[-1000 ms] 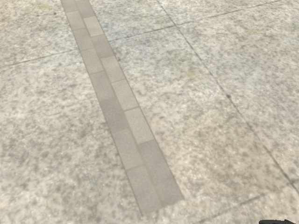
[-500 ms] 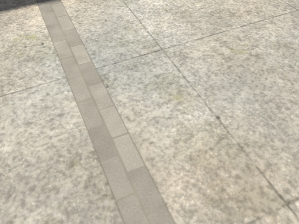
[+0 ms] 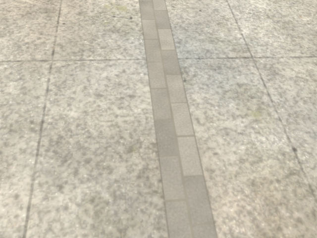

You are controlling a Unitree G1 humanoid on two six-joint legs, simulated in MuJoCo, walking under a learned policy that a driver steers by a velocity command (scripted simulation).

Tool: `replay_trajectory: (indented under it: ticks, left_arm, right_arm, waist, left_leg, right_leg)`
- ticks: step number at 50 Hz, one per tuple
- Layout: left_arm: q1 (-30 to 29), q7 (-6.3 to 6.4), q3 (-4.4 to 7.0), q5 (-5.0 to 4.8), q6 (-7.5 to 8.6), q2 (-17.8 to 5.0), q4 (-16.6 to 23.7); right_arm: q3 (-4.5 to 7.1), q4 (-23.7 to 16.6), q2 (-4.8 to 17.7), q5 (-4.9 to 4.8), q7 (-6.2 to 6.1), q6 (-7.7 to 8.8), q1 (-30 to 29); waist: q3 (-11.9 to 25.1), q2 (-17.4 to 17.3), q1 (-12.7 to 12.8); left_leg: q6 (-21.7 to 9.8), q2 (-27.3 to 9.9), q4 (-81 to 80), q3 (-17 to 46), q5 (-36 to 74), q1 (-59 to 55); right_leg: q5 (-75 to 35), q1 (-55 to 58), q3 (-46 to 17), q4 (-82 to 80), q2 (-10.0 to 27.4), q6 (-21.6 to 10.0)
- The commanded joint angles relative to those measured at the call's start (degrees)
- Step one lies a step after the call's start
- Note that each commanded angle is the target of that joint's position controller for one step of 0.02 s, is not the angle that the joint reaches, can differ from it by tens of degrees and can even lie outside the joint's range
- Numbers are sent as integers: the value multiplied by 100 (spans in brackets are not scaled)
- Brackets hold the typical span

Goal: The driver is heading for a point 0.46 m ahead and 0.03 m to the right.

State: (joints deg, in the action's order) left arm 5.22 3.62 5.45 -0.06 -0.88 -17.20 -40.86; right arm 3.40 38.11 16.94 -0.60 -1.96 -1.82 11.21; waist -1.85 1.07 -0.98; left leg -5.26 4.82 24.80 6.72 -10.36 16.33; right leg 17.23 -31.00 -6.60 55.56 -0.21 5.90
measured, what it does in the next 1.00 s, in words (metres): steps on the spot: right foot, then left foot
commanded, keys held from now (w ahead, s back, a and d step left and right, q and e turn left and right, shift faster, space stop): q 0.10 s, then no key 0.90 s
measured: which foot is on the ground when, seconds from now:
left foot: down 0.00-0.26, up 0.28-0.54, down 0.56-1.00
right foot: up 0.00-0.24, down 0.26-1.00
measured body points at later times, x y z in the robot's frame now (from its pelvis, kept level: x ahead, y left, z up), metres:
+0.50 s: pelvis +0.02 -0.05 -0.01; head +0.05 -0.06 +0.44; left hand +0.12 +0.23 -0.11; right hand +0.21 -0.30 -0.11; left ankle -0.04 +0.09 -0.72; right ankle +0.05 -0.17 -0.75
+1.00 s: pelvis +0.01 -0.02 -0.01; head +0.02 -0.01 +0.44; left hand +0.06 +0.26 -0.14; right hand +0.16 -0.24 -0.13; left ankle -0.03 +0.10 -0.75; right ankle +0.05 -0.17 -0.75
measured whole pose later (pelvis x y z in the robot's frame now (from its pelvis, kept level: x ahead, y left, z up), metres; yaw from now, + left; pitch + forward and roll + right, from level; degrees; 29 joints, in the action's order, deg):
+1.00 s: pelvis +0.01 -0.02 -0.01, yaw +10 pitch -2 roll +0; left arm 10.5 1.6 2.4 0.2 0.1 -14.8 -52.3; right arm 1.4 43.6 12.5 0.7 -1.1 0.0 14.0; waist -2.2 0.0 0.6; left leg -0.3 1.5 30.5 3.4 -18.7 10.0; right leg 15.5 -12.7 -4.2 29.7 1.4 3.1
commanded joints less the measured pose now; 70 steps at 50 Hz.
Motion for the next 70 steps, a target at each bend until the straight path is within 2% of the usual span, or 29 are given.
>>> replay_trajectory:
  ticks: [1,5,9,11,12,13,14,15,16,17,19,21,23,24,25,26,27,28,29,30,31,32,34,38,44,55,70]
  left_arm:
    - [-239,-25,98,0,144,-428,398]
    - [-251,-108,94,-19,260,-448,397]
    - [-28,-231,75,-42,349,-482,331]
    - [180,-307,57,-37,386,-435,277]
    - [312,-336,52,-5,406,-428,234]
    - [315,-327,77,85,407,-627,276]
    - [146,-287,110,170,369,-993,398]
    - [209,-295,54,276,348,-830,308]
    - [183,-302,29,196,361,-706,339]
    - [148,-278,21,115,350,-672,317]
    - [-27,-261,-45,6,328,-565,313]
    - [-88,-270,-95,28,262,-463,262]
    - [12,-275,-95,48,187,-465,215]
    - [154,-277,-88,51,156,-519,174]
    - [206,-282,-91,34,136,-558,146]
    - [171,-291,-113,-6,127,-544,129]
    - [288,-302,-144,-36,149,-490,75]
    - [453,-324,-179,-1,219,-436,22]
    - [547,-377,-212,128,306,-383,31]
    - [598,-384,-251,131,340,-193,-18]
    - [291,-372,-231,150,330,-393,-54]
    - [162,-359,-217,122,312,-386,-59]
    - [195,-303,-221,76,244,-344,-112]
    - [310,-260,-218,54,209,-288,-307]
    - [401,-219,-195,38,178,-331,-634]
    - [543,-135,-182,9,123,-371,-1252]
    - [668,-79,-214,-2,61,-272,-1891]
  right_arm:
    - [311,-430,1023,15,-37,21,-50]
    - [346,-535,1049,23,1,-16,-127]
    - [292,-603,935,31,49,-60,-247]
    - [244,-614,855,-17,53,-88,-361]
    - [215,-605,786,-56,41,-98,-359]
    - [162,-575,620,-3,36,-75,-132]
    - [99,-548,424,122,58,-23,295]
    - [190,-630,698,82,56,21,94]
    - [303,-555,1049,84,31,36,27]
    - [349,-489,1076,42,26,16,-44]
    - [297,-348,771,39,15,-91,55]
    - [175,-316,409,23,52,-104,50]
    - [67,-352,162,23,79,-68,-174]
    - [69,-348,181,-1,84,-55,-230]
    - [95,-293,248,-26,86,-48,-154]
    - [110,-191,267,-22,88,-40,17]
    - [112,-131,318,23,90,-32,85]
    - [132,-177,525,96,64,-27,68]
    - [189,-233,872,143,18,-36,106]
    - [177,-89,755,164,70,-25,30]
    - [113,-181,464,161,128,12,-99]
    - [77,-119,364,195,130,49,-57]
    - [74,-74,420,171,112,132,-6]
    - [17,4,316,153,69,193,152]
    - [-14,105,271,139,61,233,243]
    - [-38,471,194,116,61,273,416]
    - [-95,1106,174,87,17,292,658]
  waist:
    - [510,-890,-55]
    - [571,-943,-102]
    - [814,-970,-95]
    - [820,-921,74]
    - [773,-837,185]
    - [813,-454,86]
    - [846,848,-291]
    - [627,1402,-178]
    - [575,999,-20]
    - [548,762,5]
    - [446,611,-35]
    - [441,713,-64]
    - [544,935,108]
    - [606,989,199]
    - [649,984,183]
    - [643,925,70]
    - [607,820,39]
    - [677,558,102]
    - [784,-121,279]
    - [789,-892,394]
    - [523,-621,180]
    - [423,-512,143]
    - [195,-476,137]
    - [126,-424,145]
    - [98,-231,141]
    - [103,-174,155]
    - [-45,-141,173]
  left_leg:
    - [-672,-1354,-629,1781,391,-897]
    - [-748,-1302,-449,2123,526,-777]
    - [-762,-1332,-85,2233,1651,-842]
    - [-637,-1202,119,2202,1944,-758]
    - [-447,-1046,201,2126,1640,-566]
    - [-135,-783,480,1881,704,-247]
    - [221,-47,1410,1053,-1409,302]
    - [549,248,2091,470,-2638,849]
    - [782,17,2961,414,-2661,945]
    - [899,-18,3425,404,-2397,1091]
    - [1086,-131,3635,420,-2035,1123]
    - [1148,-246,2911,38,-1824,780]
    - [1151,-395,1872,-313,-1754,350]
    - [1138,-406,1442,-388,-1620,187]
    - [1101,-396,927,-452,-1264,-22]
    - [1023,-365,145,-542,-606,-372]
    - [908,-373,-511,-501,80,-766]
    - [755,-642,-509,-142,704,-1251]
    - [534,-1098,-99,236,1802,-1542]
    - [249,-1055,17,224,829,-895]
    - [217,-920,-100,208,282,-622]
    - [283,-890,-156,198,62,-492]
    - [379,-814,-139,149,156,-345]
    - [404,-771,-115,124,134,-248]
    - [377,-726,-103,91,198,-276]
    - [398,-619,-99,-73,410,-381]
    - [457,-533,-177,-227,263,-340]
  right_leg:
    - [-24,-411,-81,-516,-13,28]
    - [182,22,-110,-1080,-110,-40]
    - [284,703,56,-1683,-100,-170]
    - [-231,1278,186,-2586,-108,-305]
    - [-1018,1770,200,-3348,-40,-421]
    - [-1732,2284,-285,-3560,501,-629]
    - [-3239,2678,-1269,-3572,1498,-1160]
    - [-3483,2307,-2023,-3661,2105,-2089]
    - [-3066,2202,-2034,-3700,2132,-2300]
    - [-2754,2266,-1720,-3636,1855,-2129]
    - [-2546,2234,-1196,-3533,1499,-1846]
    - [-2682,2149,-681,-3482,1126,-1705]
    - [-2849,2248,-487,-3366,972,-1675]
    - [-2903,2347,-555,-3316,1013,-1721]
    - [-2877,2397,-606,-3248,1030,-1727]
    - [-2780,2328,-580,-3176,989,-1657]
    - [-2574,2179,-564,-3178,928,-1487]
    - [-2128,1874,-539,-3173,865,-1186]
    - [-1595,1581,-190,-2915,572,-899]
    - [-715,1937,239,-3046,222,-616]
    - [-659,1996,290,-2904,175,-452]
    - [-739,1987,310,-2853,169,-438]
    - [-1026,1924,275,-2808,185,-478]
    - [-1064,1984,263,-2803,190,-456]
    - [-1149,2034,240,-2835,203,-375]
    - [-1258,2105,232,-2886,208,-359]
    - [-1179,2094,277,-2998,148,-398]
Keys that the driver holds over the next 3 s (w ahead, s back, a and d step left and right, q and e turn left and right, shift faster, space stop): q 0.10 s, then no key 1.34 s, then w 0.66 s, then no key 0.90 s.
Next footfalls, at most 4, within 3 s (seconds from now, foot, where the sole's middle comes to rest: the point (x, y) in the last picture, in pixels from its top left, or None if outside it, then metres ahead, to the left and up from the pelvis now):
0.26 right None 0.09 -0.16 -0.78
0.56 left None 0.01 0.10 -0.78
2.14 left None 0.42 0.15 -0.78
2.54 right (166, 222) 0.52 -0.07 -0.78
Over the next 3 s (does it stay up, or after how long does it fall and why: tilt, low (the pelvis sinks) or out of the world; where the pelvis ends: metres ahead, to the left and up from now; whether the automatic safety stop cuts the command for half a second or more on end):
stays up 0.44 0.03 -0.01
